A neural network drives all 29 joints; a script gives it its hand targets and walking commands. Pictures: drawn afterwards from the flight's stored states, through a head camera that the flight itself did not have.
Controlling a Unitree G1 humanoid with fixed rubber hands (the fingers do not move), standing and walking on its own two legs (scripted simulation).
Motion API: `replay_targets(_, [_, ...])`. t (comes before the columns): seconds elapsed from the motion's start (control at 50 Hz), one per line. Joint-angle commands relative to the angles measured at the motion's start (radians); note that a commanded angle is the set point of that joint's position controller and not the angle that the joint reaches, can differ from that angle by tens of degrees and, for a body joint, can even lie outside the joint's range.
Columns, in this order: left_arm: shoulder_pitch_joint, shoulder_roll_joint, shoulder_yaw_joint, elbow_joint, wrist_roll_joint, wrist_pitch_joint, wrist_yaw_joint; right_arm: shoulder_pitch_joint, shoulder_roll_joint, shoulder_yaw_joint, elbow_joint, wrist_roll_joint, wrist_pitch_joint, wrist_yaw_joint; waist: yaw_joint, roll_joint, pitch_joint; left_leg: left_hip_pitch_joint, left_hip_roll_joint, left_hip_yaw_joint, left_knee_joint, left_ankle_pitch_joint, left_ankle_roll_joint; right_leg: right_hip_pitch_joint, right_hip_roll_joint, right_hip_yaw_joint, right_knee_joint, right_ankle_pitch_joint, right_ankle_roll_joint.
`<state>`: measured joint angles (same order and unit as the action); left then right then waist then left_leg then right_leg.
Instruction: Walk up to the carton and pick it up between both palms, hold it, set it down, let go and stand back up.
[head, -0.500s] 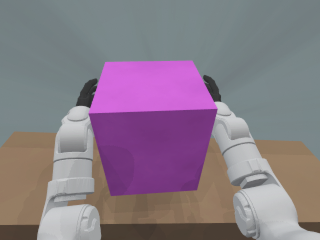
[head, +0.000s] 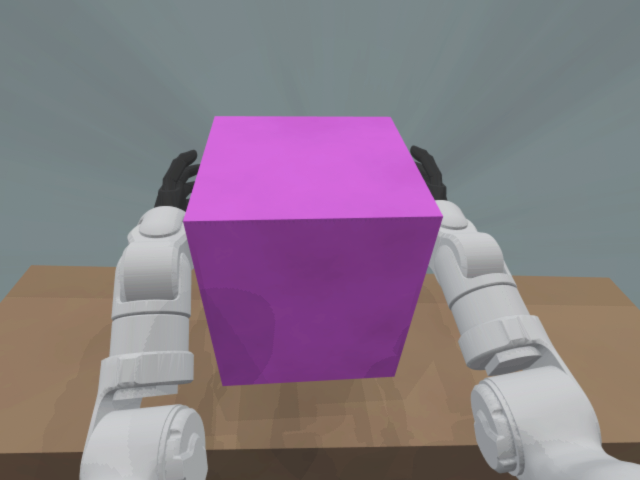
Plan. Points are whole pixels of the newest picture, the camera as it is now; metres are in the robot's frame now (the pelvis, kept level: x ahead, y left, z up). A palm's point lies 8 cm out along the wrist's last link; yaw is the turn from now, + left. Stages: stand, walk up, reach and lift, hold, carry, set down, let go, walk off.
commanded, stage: hold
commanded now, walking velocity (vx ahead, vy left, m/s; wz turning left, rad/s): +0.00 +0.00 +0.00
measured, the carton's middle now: (307, 250) +0.35 +0.01 +0.18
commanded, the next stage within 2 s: none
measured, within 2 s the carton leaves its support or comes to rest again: neither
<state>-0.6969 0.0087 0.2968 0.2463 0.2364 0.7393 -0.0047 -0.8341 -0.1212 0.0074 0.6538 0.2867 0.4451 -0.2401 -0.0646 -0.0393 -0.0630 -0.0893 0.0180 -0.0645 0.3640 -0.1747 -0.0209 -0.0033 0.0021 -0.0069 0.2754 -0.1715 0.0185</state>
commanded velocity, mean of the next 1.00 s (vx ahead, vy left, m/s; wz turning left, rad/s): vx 0.00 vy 0.00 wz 0.00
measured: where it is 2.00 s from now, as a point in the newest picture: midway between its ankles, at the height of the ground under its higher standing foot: outside the picture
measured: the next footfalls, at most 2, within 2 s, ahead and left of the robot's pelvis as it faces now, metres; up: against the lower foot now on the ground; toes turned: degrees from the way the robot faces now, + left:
none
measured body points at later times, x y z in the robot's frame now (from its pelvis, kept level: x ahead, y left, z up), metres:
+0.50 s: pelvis +0.00 +0.00 +0.00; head -0.07 +0.03 +0.44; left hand +0.37 +0.16 +0.22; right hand +0.38 -0.14 +0.22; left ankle +0.02 +0.13 -0.75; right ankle -0.01 -0.13 -0.75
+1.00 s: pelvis -0.01 +0.00 +0.00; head -0.07 +0.03 +0.44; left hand +0.38 +0.16 +0.22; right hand +0.38 -0.15 +0.22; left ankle +0.02 +0.13 -0.75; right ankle -0.01 -0.13 -0.75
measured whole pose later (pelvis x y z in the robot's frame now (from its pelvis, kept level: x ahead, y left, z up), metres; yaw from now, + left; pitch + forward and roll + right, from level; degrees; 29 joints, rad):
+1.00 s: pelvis -0.01 +0.00 +0.00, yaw +0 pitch -6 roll -1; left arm -0.69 0.02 0.29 0.24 0.24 0.73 -0.01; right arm -0.82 -0.10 -0.01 0.65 0.27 0.43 -0.24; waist -0.07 -0.05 -0.07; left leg -0.10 0.02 -0.07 0.37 -0.17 -0.03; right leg -0.02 0.01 -0.01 0.28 -0.17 0.01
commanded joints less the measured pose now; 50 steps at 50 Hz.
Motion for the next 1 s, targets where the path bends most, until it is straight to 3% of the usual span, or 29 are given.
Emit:
replay_targets(0.0, [-0.724,-0.628,-0.460,-0.149,-0.127,-0.072,-0.139,-0.743,0.710,0.332,-0.406,0.132,-0.031,0.087,-0.024,0.072,-0.382,0.135,-0.073,0.055,-0.014,0.326,-0.027,0.109,0.068,-0.031,-0.007,0.319,0.044])
replay_targets(0.06, [-0.727,-0.605,-0.469,-0.196,-0.135,-0.072,-0.142,-0.730,0.719,0.351,-0.425,0.142,-0.024,0.078,-0.032,0.072,-0.399,0.144,-0.081,0.056,-0.005,0.337,-0.023,0.123,0.063,-0.027,0.002,0.377,0.054])
replay_targets(0.12, [-0.767,-0.584,-0.473,-0.244,-0.145,-0.074,-0.144,-0.700,0.722,0.355,-0.412,0.138,-0.018,0.078,-0.025,0.077,-0.396,0.136,-0.079,0.057,-0.012,0.319,-0.024,0.117,0.060,-0.027,0.003,0.347,0.052])
replay_targets(0.14, [-0.767,-0.601,-0.498,-0.262,-0.147,-0.073,-0.144,-0.691,0.726,0.352,-0.432,0.135,-0.018,0.074,-0.042,0.094,-0.392,0.136,-0.082,0.054,-0.005,0.339,-0.036,0.123,0.063,-0.032,0.007,0.366,0.051])
replay_targets(0.16, [-0.777,-0.592,-0.480,-0.239,-0.145,-0.073,-0.143,-0.731,0.731,0.366,-0.450,0.143,-0.017,0.075,-0.031,0.072,-0.388,0.130,-0.085,0.058,-0.011,0.306,-0.028,0.121,0.060,-0.031,0.005,0.355,0.059])
replay_targets(0.2, [-0.745,-0.612,-0.486,-0.225,-0.129,-0.062,-0.145,-0.713,0.713,0.353,-0.445,0.144,-0.020,0.075,-0.028,0.102,-0.358,0.135,-0.080,0.054,-0.013,0.322,-0.038,0.116,0.064,-0.030,-0.002,0.326,0.049])
replay_targets(0.22, [-0.726,-0.617,-0.486,-0.221,-0.130,-0.058,-0.144,-0.727,0.714,0.360,-0.465,0.147,-0.019,0.078,-0.021,0.088,-0.368,0.139,-0.076,0.053,-0.014,0.343,-0.035,0.121,0.068,-0.030,-0.001,0.335,0.048])
replay_targets(0.24, [-0.714,-0.618,-0.484,-0.225,-0.132,-0.055,-0.147,-0.714,0.705,0.357,-0.463,0.142,-0.020,0.077,-0.036,0.084,-0.371,0.149,-0.077,0.051,-0.011,0.332,-0.038,0.116,0.069,-0.035,0.001,0.343,0.052])
replay_targets(0.26, [-0.755,-0.612,-0.495,-0.256,-0.137,-0.063,-0.147,-0.728,0.722,0.366,-0.466,0.146,-0.025,0.079,-0.019,0.085,-0.382,0.151,-0.076,0.055,-0.006,0.348,-0.036,0.104,0.074,-0.042,0.003,0.328,0.050])
replay_targets(0.34, [-0.718,-0.624,-0.488,-0.191,-0.131,-0.060,-0.141,-0.772,0.715,0.368,-0.507,0.141,-0.036,0.086,-0.009,0.065,-0.375,0.147,-0.070,0.053,-0.019,0.317,-0.026,0.086,0.076,-0.043,-0.010,0.254,0.045])
replay_targets(0.36, [-0.766,-0.621,-0.485,-0.234,-0.135,-0.068,-0.139,-0.737,0.728,0.361,-0.455,0.139,-0.031,0.088,-0.013,0.074,-0.373,0.142,-0.068,0.051,-0.018,0.315,-0.027,0.079,0.078,-0.040,-0.006,0.249,0.038])
replay_targets(0.4, [-0.742,-0.625,-0.491,-0.229,-0.138,-0.069,-0.134,-0.766,0.728,0.375,-0.490,0.138,-0.039,0.093,-0.001,0.057,-0.399,0.169,-0.071,0.056,-0.011,0.355,-0.026,0.078,0.080,-0.046,-0.006,0.277,0.043])
replay_targets(0.42, [-0.723,-0.631,-0.486,-0.200,-0.138,-0.062,-0.133,-0.738,0.695,0.352,-0.442,0.134,-0.029,0.092,-0.024,0.078,-0.376,0.166,-0.055,0.049,-0.021,0.331,-0.034,0.061,0.082,-0.046,-0.015,0.229,0.036])
replay_targets(0.44, [-0.736,-0.617,-0.477,-0.207,-0.131,-0.062,-0.136,-0.725,0.696,0.338,-0.427,0.125,-0.027,0.094,-0.025,0.068,-0.352,0.149,-0.058,0.053,-0.026,0.304,-0.027,0.066,0.080,-0.043,-0.022,0.208,0.034])
replay_targets(0.46, [-0.754,-0.626,-0.481,-0.215,-0.125,-0.061,-0.137,-0.714,0.707,0.333,-0.390,0.119,-0.026,0.098,-0.009,0.084,-0.339,0.138,-0.059,0.054,-0.032,0.285,-0.034,0.053,0.082,-0.046,-0.015,0.182,0.034])
replay_targets(0.5, [-0.724,-0.614,-0.449,-0.111,-0.107,-0.049,-0.146,-0.745,0.685,0.289,-0.363,0.090,-0.030,0.102,-0.025,0.070,-0.279,0.100,-0.057,0.064,-0.054,0.177,-0.021,0.033,0.071,-0.041,-0.037,0.104,0.027])
replay_targets(0.52, [-0.734,-0.602,-0.425,-0.090,-0.094,-0.049,-0.152,-0.736,0.689,0.277,-0.315,0.079,-0.023,0.106,-0.016,0.057,-0.240,0.080,-0.049,0.060,-0.063,0.176,-0.016,0.039,0.069,-0.043,-0.032,0.098,0.023])
replay_targets(0.54, [-0.708,-0.627,-0.446,-0.134,-0.102,-0.053,-0.150,-0.714,0.685,0.280,-0.341,0.090,-0.034,0.108,-0.025,0.072,-0.300,0.096,-0.049,0.059,-0.053,0.208,-0.026,0.069,0.075,-0.045,-0.023,0.139,0.022])
replay_targets(0.56, [-0.756,-0.620,-0.451,-0.136,-0.109,-0.059,-0.150,-0.778,0.692,0.294,-0.374,0.103,-0.041,0.112,-0.012,0.073,-0.333,0.112,-0.058,0.065,-0.042,0.219,-0.029,0.057,0.076,-0.048,-0.024,0.128,0.026])
replay_targets(0.58, [-0.742,-0.633,-0.450,-0.138,-0.115,-0.060,-0.150,-0.753,0.696,0.292,-0.351,0.096,-0.037,0.111,-0.027,0.079,-0.313,0.110,-0.054,0.060,-0.048,0.225,-0.029,0.054,0.075,-0.045,-0.025,0.138,0.024])
replay_targets(0.62, [-0.744,-0.630,-0.456,-0.135,-0.120,-0.067,-0.148,-0.810,0.714,0.317,-0.416,0.104,-0.051,0.108,-0.009,0.057,-0.359,0.125,-0.062,0.064,-0.030,0.280,-0.021,0.079,0.074,-0.048,-0.016,0.198,0.030])
replay_targets(0.66, [-0.732,-0.646,-0.483,-0.154,-0.132,-0.073,-0.139,-0.799,0.716,0.333,-0.442,0.121,-0.058,0.102,-0.019,0.087,-0.414,0.135,-0.067,0.056,-0.019,0.302,-0.027,0.088,0.077,-0.041,-0.015,0.228,0.032])
replay_targets(0.74, [-0.781,-0.647,-0.522,-0.193,-0.152,-0.090,-0.128,-0.791,0.716,0.323,-0.446,0.111,-0.065,0.099,-0.031,0.117,-0.436,0.157,-0.068,0.056,-0.007,0.298,-0.035,0.058,0.073,-0.044,-0.014,0.220,0.036])
replay_targets(0.76, [-0.803,-0.637,-0.509,-0.156,-0.159,-0.093,-0.124,-0.844,0.714,0.319,-0.450,0.104,-0.064,0.102,-0.024,0.094,-0.428,0.132,-0.066,0.058,-0.016,0.241,-0.026,0.039,0.071,-0.042,-0.018,0.157,0.035])
replay_targets(0.78, [-0.805,-0.636,-0.497,-0.161,-0.153,-0.091,-0.127,-0.778,0.721,0.313,-0.375,0.101,-0.053,0.102,-0.028,0.101,-0.386,0.117,-0.066,0.061,-0.027,0.215,-0.028,0.027,0.071,-0.043,-0.020,0.134,0.032])
replay_targets(0.86, [-0.816,-0.629,-0.481,-0.188,-0.143,-0.096,-0.128,-0.747,0.729,0.302,-0.339,0.104,-0.048,0.107,-0.022,0.106,-0.399,0.112,-0.067,0.061,-0.030,0.218,-0.023,0.052,0.068,-0.037,-0.015,0.154,0.033])
replay_targets(0.88, [-0.800,-0.629,-0.490,-0.173,-0.154,-0.092,-0.128,-0.762,0.707,0.296,-0.358,0.095,-0.054,0.105,-0.035,0.111,-0.411,0.123,-0.060,0.059,-0.034,0.209,-0.029,0.041,0.067,-0.040,-0.018,0.141,0.030])
replay_targets(0.94, [-0.777,-0.609,-0.455,-0.117,-0.119,-0.083,-0.137,-0.790,0.713,0.298,-0.352,0.087,-0.052,0.105,-0.013,0.083,-0.363,0.106,-0.070,0.065,-0.036,0.203,-0.011,0.045,0.060,-0.040,-0.022,0.141,0.036])
replay_targets(0.98, [-0.738,-0.630,-0.455,-0.113,-0.121,-0.076,-0.139,-0.785,0.713,0.305,-0.378,0.096,-0.051,0.099,-0.020,0.071,-0.349,0.107,-0.065,0.061,-0.035,0.224,-0.013,0.075,0.065,-0.038,-0.019,0.190,0.038])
